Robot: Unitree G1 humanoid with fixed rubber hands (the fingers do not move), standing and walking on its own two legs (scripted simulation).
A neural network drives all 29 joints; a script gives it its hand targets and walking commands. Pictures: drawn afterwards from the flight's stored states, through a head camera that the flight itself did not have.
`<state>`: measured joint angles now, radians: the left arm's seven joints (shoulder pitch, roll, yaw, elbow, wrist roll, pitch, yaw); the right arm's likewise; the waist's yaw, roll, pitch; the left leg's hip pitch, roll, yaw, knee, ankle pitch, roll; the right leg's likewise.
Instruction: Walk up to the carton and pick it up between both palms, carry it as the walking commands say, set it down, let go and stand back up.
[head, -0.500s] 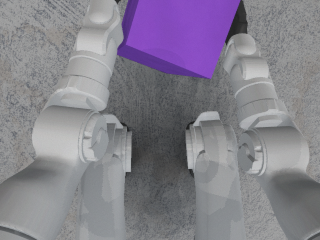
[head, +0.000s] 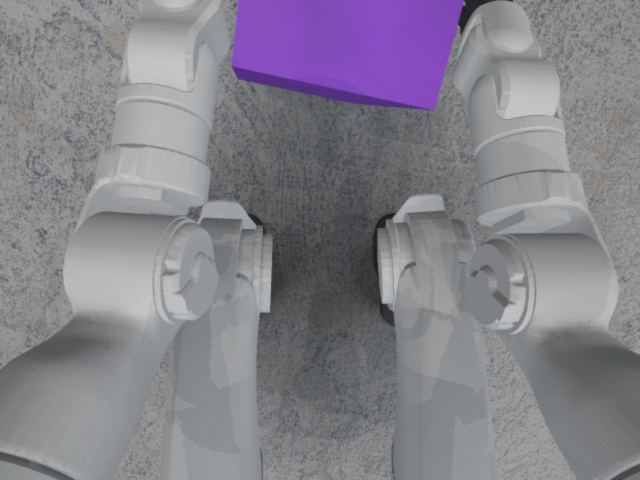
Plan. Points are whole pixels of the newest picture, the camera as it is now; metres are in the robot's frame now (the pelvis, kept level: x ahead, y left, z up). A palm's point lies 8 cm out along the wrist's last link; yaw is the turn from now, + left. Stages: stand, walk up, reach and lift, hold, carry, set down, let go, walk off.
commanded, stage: reach and lift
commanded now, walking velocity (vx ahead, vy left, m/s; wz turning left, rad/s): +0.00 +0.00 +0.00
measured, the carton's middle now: (326, 15) +0.54 -0.01 -0.21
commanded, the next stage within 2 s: none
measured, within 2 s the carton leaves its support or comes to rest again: neither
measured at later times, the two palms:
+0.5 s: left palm out of the picture +0.55 +0.10 -0.06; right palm out of the picture +0.52 -0.16 -0.08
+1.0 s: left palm out of the picture +0.53 +0.11 +0.01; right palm out of the picture +0.50 -0.15 -0.01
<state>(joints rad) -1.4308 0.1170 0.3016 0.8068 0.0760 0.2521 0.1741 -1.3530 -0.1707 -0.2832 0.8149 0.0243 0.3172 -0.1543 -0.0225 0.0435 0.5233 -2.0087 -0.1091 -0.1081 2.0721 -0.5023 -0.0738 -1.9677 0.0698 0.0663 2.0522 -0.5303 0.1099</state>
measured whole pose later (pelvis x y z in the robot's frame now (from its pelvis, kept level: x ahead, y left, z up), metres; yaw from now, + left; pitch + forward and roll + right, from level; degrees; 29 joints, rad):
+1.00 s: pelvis -0.01 +0.00 +0.08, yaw +1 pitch +20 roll -2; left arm -1.33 0.02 0.41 0.65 0.20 0.36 0.12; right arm -1.25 -0.07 -0.39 0.60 -0.08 0.46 -0.13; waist -0.03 0.04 0.49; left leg -1.72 -0.10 -0.10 1.83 -0.46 -0.06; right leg -1.68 0.05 0.07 1.81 -0.48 0.10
